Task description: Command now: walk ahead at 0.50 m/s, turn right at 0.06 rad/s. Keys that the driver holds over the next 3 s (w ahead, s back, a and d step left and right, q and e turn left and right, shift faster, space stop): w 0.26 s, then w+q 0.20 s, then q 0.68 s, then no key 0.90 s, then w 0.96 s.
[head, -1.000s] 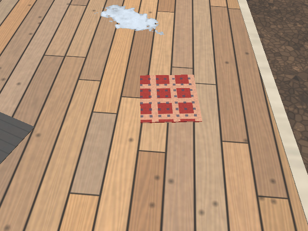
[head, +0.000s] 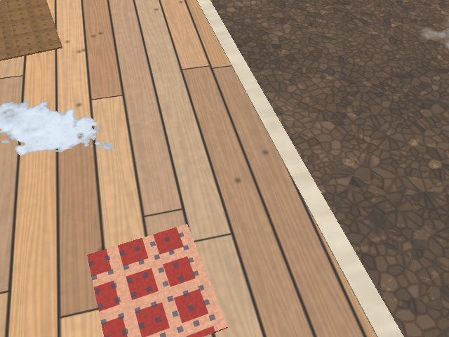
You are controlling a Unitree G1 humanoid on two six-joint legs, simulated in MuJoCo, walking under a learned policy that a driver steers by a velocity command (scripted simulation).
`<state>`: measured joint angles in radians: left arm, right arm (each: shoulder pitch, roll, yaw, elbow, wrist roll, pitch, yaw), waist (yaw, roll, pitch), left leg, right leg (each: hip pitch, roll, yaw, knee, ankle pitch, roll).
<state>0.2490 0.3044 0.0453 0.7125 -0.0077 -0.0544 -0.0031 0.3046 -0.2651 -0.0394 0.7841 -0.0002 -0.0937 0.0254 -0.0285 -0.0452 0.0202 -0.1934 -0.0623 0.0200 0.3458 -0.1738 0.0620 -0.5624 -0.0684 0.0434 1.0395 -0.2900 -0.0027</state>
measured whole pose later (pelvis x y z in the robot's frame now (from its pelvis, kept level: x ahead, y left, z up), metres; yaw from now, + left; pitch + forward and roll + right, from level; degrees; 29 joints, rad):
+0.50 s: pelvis +0.28 -0.06 +0.00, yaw +5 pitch +0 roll -1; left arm 0.26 0.26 0.05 0.76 0.01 -0.10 -0.02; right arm 0.26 -0.32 -0.06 0.82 0.03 -0.04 0.00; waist 0.01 0.05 0.04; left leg -0.55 0.08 -0.07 1.11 -0.29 0.00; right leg -0.20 0.03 -0.11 0.36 -0.17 -0.06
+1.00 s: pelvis +0.43 -0.01 -0.01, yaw +21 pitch +3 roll -1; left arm 0.07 0.30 0.05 0.73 0.01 0.00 0.03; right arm 0.18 -0.30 -0.08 0.64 0.00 0.01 0.00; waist -0.02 -0.01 0.07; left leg -0.42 -0.09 -0.07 0.46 -0.08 0.08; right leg -0.53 0.00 0.08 1.02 -0.44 0.06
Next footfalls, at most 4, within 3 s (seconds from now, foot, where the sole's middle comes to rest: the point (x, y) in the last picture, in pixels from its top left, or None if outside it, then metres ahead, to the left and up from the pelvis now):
0.30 right None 0.34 -0.15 -0.78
0.78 left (188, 322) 0.53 0.10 -0.78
1.22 right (261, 304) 0.59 -0.12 -0.78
1.54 left None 0.42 0.09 -0.78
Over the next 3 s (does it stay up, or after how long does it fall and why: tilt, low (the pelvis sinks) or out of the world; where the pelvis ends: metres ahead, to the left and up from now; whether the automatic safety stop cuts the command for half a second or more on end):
stays up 0.78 0.20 0.00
